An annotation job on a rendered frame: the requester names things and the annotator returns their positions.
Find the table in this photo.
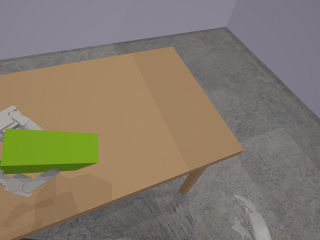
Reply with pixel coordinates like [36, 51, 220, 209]
[0, 46, 244, 240]

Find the right robot hand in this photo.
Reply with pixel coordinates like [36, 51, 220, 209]
[231, 194, 272, 240]

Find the left robot hand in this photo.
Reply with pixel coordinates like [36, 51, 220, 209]
[0, 106, 61, 198]

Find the sponge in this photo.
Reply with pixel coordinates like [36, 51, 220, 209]
[0, 128, 98, 175]

